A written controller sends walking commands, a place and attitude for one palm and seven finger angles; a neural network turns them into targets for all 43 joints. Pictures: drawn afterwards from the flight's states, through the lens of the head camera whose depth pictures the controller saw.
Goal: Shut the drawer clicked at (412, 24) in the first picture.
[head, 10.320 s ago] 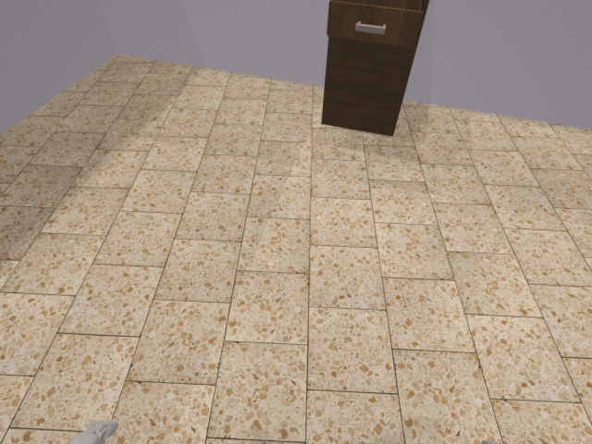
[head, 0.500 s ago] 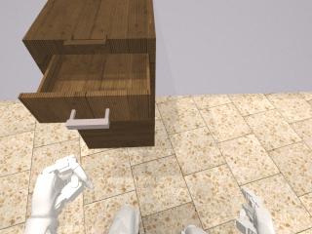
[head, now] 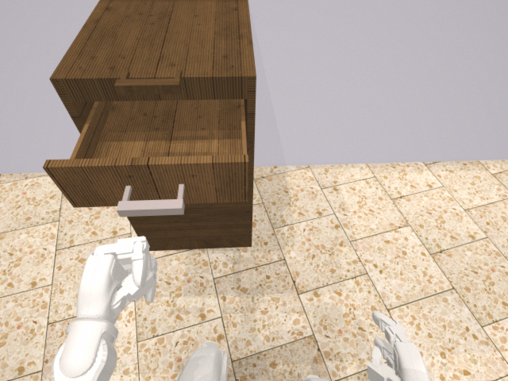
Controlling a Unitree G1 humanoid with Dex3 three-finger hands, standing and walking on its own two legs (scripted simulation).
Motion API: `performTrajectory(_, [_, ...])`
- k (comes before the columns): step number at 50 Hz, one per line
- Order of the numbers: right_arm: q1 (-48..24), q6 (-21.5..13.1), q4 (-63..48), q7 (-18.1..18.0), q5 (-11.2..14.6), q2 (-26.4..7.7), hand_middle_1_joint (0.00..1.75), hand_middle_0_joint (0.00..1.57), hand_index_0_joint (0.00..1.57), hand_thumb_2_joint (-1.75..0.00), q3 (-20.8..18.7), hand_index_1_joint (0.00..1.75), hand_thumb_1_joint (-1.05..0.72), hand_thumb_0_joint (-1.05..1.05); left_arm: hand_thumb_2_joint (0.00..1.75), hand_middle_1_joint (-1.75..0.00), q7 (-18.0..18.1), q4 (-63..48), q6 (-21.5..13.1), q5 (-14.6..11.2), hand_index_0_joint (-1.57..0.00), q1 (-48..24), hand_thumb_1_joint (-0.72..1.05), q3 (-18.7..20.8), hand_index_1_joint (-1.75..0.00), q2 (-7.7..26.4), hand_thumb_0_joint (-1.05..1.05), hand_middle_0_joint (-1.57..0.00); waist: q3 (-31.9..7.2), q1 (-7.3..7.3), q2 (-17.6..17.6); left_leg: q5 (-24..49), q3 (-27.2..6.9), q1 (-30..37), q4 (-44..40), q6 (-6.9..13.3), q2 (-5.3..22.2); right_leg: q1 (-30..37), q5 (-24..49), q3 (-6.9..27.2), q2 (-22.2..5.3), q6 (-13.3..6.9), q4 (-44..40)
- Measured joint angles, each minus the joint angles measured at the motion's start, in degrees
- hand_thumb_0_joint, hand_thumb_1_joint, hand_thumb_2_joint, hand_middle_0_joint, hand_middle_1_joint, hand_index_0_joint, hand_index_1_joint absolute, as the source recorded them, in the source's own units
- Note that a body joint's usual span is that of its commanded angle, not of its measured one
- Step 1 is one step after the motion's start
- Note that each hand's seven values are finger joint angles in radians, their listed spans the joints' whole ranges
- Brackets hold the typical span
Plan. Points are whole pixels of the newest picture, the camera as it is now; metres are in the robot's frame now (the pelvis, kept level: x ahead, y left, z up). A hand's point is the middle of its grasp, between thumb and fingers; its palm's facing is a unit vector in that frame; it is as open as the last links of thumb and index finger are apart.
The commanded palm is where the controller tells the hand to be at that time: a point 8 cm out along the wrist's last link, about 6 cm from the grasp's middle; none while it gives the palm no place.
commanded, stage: raise the hand and make a fist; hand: left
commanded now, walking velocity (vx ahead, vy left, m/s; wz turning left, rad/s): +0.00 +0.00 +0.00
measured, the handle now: (153, 198) +0.45 +0.23 -0.03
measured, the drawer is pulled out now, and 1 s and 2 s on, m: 0.20 0.20 0.20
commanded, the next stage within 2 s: bring the fist close to the handle in 0.32 s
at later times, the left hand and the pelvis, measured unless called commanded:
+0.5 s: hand (152, 277) +0.25 +0.16 +0.06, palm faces +0.07 -1.00 -0.05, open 3.3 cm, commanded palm +0.23 +0.22 +0.06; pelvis +0.01 -0.01 +0.00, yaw +0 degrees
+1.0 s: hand (166, 256) +0.31 +0.17 +0.01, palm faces +0.07 -1.00 -0.04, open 3.3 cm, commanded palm +0.28 +0.22 +0.01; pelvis +0.01 -0.01 -0.03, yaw -1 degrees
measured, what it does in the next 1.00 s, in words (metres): stands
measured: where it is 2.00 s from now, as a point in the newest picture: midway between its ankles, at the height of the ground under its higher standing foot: outside the picture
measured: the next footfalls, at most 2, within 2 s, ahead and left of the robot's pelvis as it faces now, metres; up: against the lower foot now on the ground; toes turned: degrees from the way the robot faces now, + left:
none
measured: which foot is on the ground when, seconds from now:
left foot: down 0.00-1.00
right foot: down 0.00-1.00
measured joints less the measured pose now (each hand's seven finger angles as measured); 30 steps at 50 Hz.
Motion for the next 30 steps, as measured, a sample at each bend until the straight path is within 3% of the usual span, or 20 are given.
performTrajectory(12, [0.8,-0.4,1.1,-0.2,0.3,-1.3,0.3,0.2,0.2,-0.9,-1.8,0.3,-0.9,0.01,0.9,-1.6,-1.3,1.1,-3.4,-1.5,-1.4,2.9,0.9,2.1,-1.6,0.6,0.02,-1.4,-0.2,-0.14,0.0,0.0,0.1,0.4,-0.5,-0.5,0.3,0.1,-0.2,0.2,0.3,-0.4,-0.1])
performTrajectory(23, [-1.0,-0.7,1.0,-0.4,0.4,-0.3,0.3,0.2,0.2,-0.9,-1.3,0.3,-0.91,0.01,0.9,-1.6,-3.0,2.2,-2.7,-1.9,-1.4,0.9,0.9,2.3,-1.6,0.4,0.02,-1.4,-0.2,0.66,0.0,-0.4,-0.3,0.1,-0.3,-1.0,0.4,-0.3,-0.8,-0.1,0.5,-0.9,0.5])
performTrajectory(30, [-1.8,-0.8,1.5,-0.5,0.0,-0.3,0.3,0.2,0.2,-0.9,-0.9,0.3,-0.9,0.01,0.9,-1.6,-4.6,8.2,-3.7,-2.4,-1.4,-3.3,0.9,4.3,-1.6,0.7,0.02,-1.4,-0.9,0.96,-0.2,-1.2,-0.7,-2.7,1.7,-1.3,0.6,-2.9,-1.9,-0.4,0.7,-1.3,2.5])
